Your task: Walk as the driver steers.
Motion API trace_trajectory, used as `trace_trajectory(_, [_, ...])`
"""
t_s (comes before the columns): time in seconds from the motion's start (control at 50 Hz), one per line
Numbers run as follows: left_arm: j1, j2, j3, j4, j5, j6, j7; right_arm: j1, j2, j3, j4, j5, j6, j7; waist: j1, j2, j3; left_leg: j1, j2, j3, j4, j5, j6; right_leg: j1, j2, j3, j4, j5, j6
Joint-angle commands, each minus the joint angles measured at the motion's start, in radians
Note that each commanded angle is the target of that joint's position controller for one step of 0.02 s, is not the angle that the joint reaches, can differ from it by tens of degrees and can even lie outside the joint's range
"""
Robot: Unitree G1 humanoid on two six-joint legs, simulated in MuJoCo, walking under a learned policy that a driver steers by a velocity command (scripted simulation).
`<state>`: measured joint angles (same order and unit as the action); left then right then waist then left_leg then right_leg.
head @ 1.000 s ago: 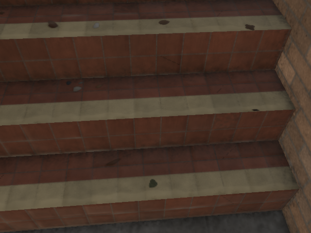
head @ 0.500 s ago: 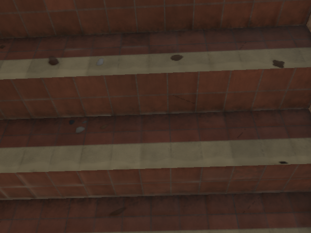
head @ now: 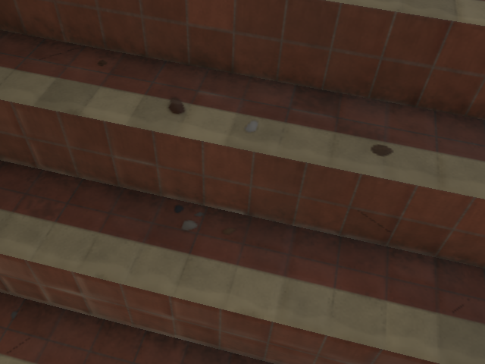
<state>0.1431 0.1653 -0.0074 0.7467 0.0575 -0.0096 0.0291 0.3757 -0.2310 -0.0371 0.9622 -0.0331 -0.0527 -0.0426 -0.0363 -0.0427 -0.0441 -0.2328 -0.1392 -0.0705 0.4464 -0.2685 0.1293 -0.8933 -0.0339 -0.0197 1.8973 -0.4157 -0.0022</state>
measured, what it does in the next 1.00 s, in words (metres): climbs: right foot 0.21 m higher, then left foot 0.20 m higher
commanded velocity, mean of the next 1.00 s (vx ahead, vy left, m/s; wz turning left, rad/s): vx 0.50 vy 0.00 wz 0.22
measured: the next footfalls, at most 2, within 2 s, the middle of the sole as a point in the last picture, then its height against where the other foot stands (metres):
right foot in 0.30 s outside the picture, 0.21 m higher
left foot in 0.88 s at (125, 251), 0.20 m higher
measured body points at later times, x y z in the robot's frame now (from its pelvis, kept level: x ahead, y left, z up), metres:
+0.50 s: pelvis +0.21 -0.06 +0.14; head +0.22 -0.07 +0.59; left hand +0.20 +0.20 +0.01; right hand +0.43 -0.26 +0.04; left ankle +0.17 +0.08 -0.35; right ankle +0.25 -0.16 -0.53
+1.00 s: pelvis +0.49 +0.12 +0.30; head +0.52 +0.12 +0.75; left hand +0.43 +0.35 +0.15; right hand +0.71 -0.07 +0.19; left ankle +0.56 +0.23 -0.33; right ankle +0.35 -0.09 -0.22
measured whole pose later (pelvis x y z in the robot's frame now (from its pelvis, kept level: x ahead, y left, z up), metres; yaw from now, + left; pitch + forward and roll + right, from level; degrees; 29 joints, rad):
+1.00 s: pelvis +0.49 +0.12 +0.30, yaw +9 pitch +10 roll +4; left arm 0.38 0.23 0.06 1.10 0.04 -0.12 -0.16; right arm 0.03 -0.19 0.04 0.84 -0.02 -0.02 0.09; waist -0.03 -0.07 -0.13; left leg -0.92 0.02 0.17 1.18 -0.44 0.09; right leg -0.60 -0.01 0.25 1.63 0.12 -0.13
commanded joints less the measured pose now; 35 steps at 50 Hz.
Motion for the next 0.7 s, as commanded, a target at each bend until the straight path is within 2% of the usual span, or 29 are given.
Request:
trace_trajectory(0.02, [-0.194,0.032,-0.008,-0.182,0.005,-0.019,-0.007,0.168,-0.146,-0.021,0.007,-0.001,-0.011,-0.023,-0.054,0.085,0.050,0.369,0.347,-0.442,-0.135,0.117,0.207,-0.528,-0.015,0.025,0.187,-0.122,-0.026])
trace_trajectory(0.06, [-0.215,0.025,-0.016,-0.217,0.001,-0.014,-0.016,0.149,-0.151,-0.017,0.009,0.002,-0.017,-0.024,-0.043,0.063,0.080,0.291,0.325,-0.425,-0.162,0.094,0.186,-0.515,-0.015,0.013,0.152,-0.126,-0.026])
trace_trajectory(0.1, [-0.307,-0.005,-0.024,-0.273,0.000,-0.001,-0.013,0.195,-0.160,-0.016,0.037,-0.007,-0.023,-0.016,-0.079,0.138,0.103,0.359,0.369,-0.472,-0.173,0.020,0.197,-0.702,-0.017,0.011,0.381,-0.246,-0.036])
trace_trajectory(0.12, [-0.350,-0.004,-0.028,-0.306,-0.002,0.002,-0.009,0.201,-0.162,-0.013,0.044,-0.003,-0.026,-0.017,-0.084,0.129,0.133,0.365,0.373,-0.466,-0.185,-0.039,0.182,-0.761,-0.028,0.038,0.368,-0.305,-0.040])
trace_trajectory(0.14, [-0.417,-0.029,-0.041,-0.353,0.015,0.003,-0.003,0.205,-0.155,-0.012,0.062,0.012,-0.027,-0.021,-0.087,0.112,0.167,0.298,0.359,-0.472,-0.203,-0.032,0.156,-0.755,-0.035,0.086,0.339,-0.351,-0.057])
trace_trajectory(0.16, [-0.456,-0.058,-0.061,-0.394,0.016,0.000,-0.004,0.191,-0.164,-0.011,0.061,0.014,-0.018,-0.027,-0.083,0.100,0.156,0.229,0.320,-0.433,-0.276,-0.009,0.148,-0.670,-0.036,0.025,0.213,-0.330,-0.048])
trace_trajectory(0.2, [-0.501,-0.045,-0.061,-0.463,0.013,0.008,0.004,0.162,-0.168,-0.011,0.072,0.016,-0.008,-0.054,-0.068,0.081,0.189,0.126,0.342,-0.451,-0.380,0.243,0.150,-0.519,-0.050,0.049,0.104,-0.334,-0.049])
trace_trajectory(0.22, [-0.394,-0.040,-0.069,-0.442,0.007,0.016,0.000,0.116,-0.197,-0.018,0.040,0.022,0.007,-0.054,-0.028,0.053,0.106,0.075,0.322,-0.343,-0.437,0.440,0.146,-0.269,-0.037,-0.049,-0.095,-0.278,-0.047])
trace_trajectory(0.24, [-0.327,-0.053,-0.076,-0.420,-0.002,0.017,0.012,-0.001,-0.184,-0.020,-0.005,0.035,0.016,-0.053,0.043,0.086,0.053,-0.104,0.301,-0.211,-0.425,0.799,0.090,0.108,-0.014,-0.026,-0.331,-0.316,-0.083])
trace_trajectory(0.26, [-0.096,0.000,-0.045,-0.307,-0.011,0.018,0.021,-0.046,-0.200,-0.026,-0.053,0.057,0.014,-0.033,0.119,0.085,-0.139,-0.129,0.261,-0.109,-0.265,1.475,0.059,0.481,0.069,-0.106,-0.387,-0.148,-0.085])
trace_trajectory(0.28, [0.070,0.055,-0.010,-0.261,-0.028,0.017,0.025,-0.050,-0.276,-0.054,-0.062,0.071,-0.009,-0.019,0.200,0.203,-0.294,-0.026,0.280,-0.131,-0.088,1.781,0.036,0.652,0.088,-0.085,-0.500,-0.052,-0.071])
trace_trajectory(0.3, [0.224,0.124,0.025,-0.194,-0.023,0.007,0.021,-0.067,-0.296,-0.072,-0.062,0.081,-0.028,-0.004,0.278,0.163,-0.375,0.038,0.250,-0.129,0.176,1.781,0.034,0.769,0.125,-0.041,-0.759,-0.065,-0.066])
trace_trajectory(0.32, [0.351,0.228,0.057,-0.104,0.013,-0.002,0.032,-0.136,-0.212,-0.067,-0.097,0.058,-0.039,0.030,0.311,-0.113,-0.355,-0.160,0.111,-0.162,0.565,1.081,0.008,0.851,-0.014,0.394,-1.158,-0.116,-0.147])
trace_trajectory(0.34, [0.295,0.328,0.084,-0.081,0.006,0.015,0.053,-0.056,-0.086,-0.052,-0.140,0.004,-0.030,0.060,0.193,-0.452,-0.450,-0.322,-0.108,-0.234,1.042,0.089,-0.046,0.839,-0.296,1.043,-1.515,0.020,-0.260])
trace_trajectory(0.36, [0.128,0.248,0.083,-0.075,-0.034,0.023,0.039,-0.010,-0.072,-0.048,-0.135,-0.056,-0.015,0.071,0.087,-0.261,-0.353,-0.412,-0.030,-0.257,1.292,0.068,-0.038,0.696,-0.301,1.099,-1.510,-0.346,-0.280])
trace_trajectory(0.38, [0.015,0.173,0.070,-0.030,-0.044,0.017,0.034,-0.090,-0.047,-0.040,-0.174,-0.056,0.005,0.067,0.032,-0.185,-0.118,-0.528,0.014,-0.157,1.364,0.080,-0.029,0.504,-0.250,0.952,-1.472,-0.671,-0.278])
trace_trajectory(0.4, [-0.020,0.095,0.055,0.021,-0.035,0.007,0.028,-0.151,0.010,-0.015,-0.211,-0.060,0.009,0.058,0.003,-0.079,0.087,-0.686,0.026,-0.136,1.427,0.046,-0.015,0.380,-0.227,0.782,-1.423,-0.675,-0.248])
trace_trajectory(0.42, [0.033,0.018,0.037,0.090,-0.032,-0.013,0.022,-0.152,0.059,0.004,-0.234,-0.056,0.017,0.055,-0.022,0.002,0.135,-0.734,0.028,-0.139,1.464,0.029,-0.012,0.324,-0.189,0.629,-1.397,-0.530,-0.204])
trace_trajectory(0.44, [0.071,-0.043,0.026,0.144,-0.017,-0.027,0.014,-0.127,0.090,0.019,-0.240,-0.036,0.032,0.056,-0.058,0.023,0.154,-0.757,0.021,-0.138,1.515,0.023,-0.018,0.302,-0.168,0.506,-1.402,-0.407,-0.168])
trace_trajectory(0.48, [0.113,-0.045,0.029,0.210,-0.009,-0.066,-0.009,-0.164,0.120,0.035,-0.273,-0.002,0.043,0.036,-0.068,-0.034,0.170,-0.904,0.006,-0.151,1.636,0.001,-0.019,0.368,-0.169,0.377,-1.439,-0.212,-0.160])
trace_trajectory(0.5, [-0.042,-0.017,0.022,0.112,0.034,-0.098,-0.060,-0.089,0.035,0.059,-0.231,0.082,0.033,0.100,-0.020,-0.037,0.132,-0.991,0.004,-0.320,1.422,0.213,0.106,0.277,-0.106,0.337,-1.463,-0.215,-0.240])
trace_trajectory(0.52, [-0.051,0.054,0.037,0.103,0.054,-0.103,-0.088,-0.174,-0.064,0.032,-0.283,0.057,0.025,0.106,-0.039,0.067,0.054,-0.894,0.050,-0.211,1.233,0.308,0.102,0.286,-0.105,0.267,-1.512,-0.133,-0.225])
trace_trajectory(0.54, [-0.048,0.115,0.043,0.102,0.060,-0.101,-0.094,-0.217,-0.053,0.039,-0.292,0.027,0.033,0.117,-0.037,0.035,-0.016,-0.880,0.046,-0.150,1.268,0.352,0.098,0.305,-0.098,0.237,-1.534,-0.071,-0.241])
trace_trajectory(0.56, [0.014,0.152,0.055,0.113,0.046,-0.101,-0.107,-0.263,-0.072,0.038,-0.309,0.024,0.054,0.130,-0.006,0.026,-0.039,-0.877,0.079,-0.081,1.256,0.352,0.074,0.358,-0.134,0.207,-1.609,-0.024,-0.254])
trace_trajectory(0.58, [0.143,0.134,0.040,0.158,0.041,-0.101,-0.106,-0.264,-0.052,0.047,-0.293,0.003,0.078,0.134,0.022,-0.022,-0.057,-0.968,0.110,-0.076,1.387,0.351,0.054,0.468,-0.190,0.249,-1.624,0.005,-0.278])
trace_trajectory(0.6, [0.236,0.127,0.038,0.196,0.033,-0.111,-0.109,-0.270,-0.049,0.049,-0.289,0.004,0.082,0.126,0.044,-0.071,-0.037,-1.088,0.087,-0.041,1.612,0.240,0.048,0.574,-0.205,0.247,-1.616,0.094,-0.278])
trace_trajectory(0.66, [0.489,0.020,-0.016,0.332,0.073,-0.122,-0.127,-0.444,0.013,0.087,-0.336,0.009,0.062,0.075,0.131,-0.004,0.064,-1.569,0.117,-0.137,1.749,-0.006,0.137,1.006,-0.286,0.277,-1.637,0.087,-0.250])
trace_trajectory(0.68, [0.522,0.019,-0.024,0.358,0.083,-0.117,-0.126,-0.502,0.028,0.100,-0.357,0.011,0.051,0.068,0.146,-0.025,0.060,-1.651,0.140,-0.119,1.739,-0.080,0.147,1.088,-0.296,0.260,-1.650,0.095,-0.243])
trace_trajectory(0.7, [0.529,0.011,-0.027,0.371,0.101,-0.109,-0.120,-0.566,0.070,0.119,-0.396,0.030,0.046,0.067,0.135,-0.054,0.059,-1.673,0.178,-0.078,1.712,-0.123,0.166,1.079,-0.292,0.226,-1.689,0.073,-0.223])
Keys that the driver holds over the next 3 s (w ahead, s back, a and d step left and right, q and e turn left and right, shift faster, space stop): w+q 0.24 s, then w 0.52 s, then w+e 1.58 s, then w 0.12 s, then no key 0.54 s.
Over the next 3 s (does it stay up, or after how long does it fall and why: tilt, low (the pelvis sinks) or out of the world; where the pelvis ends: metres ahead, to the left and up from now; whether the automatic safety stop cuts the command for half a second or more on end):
stays up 1.31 0.01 1.04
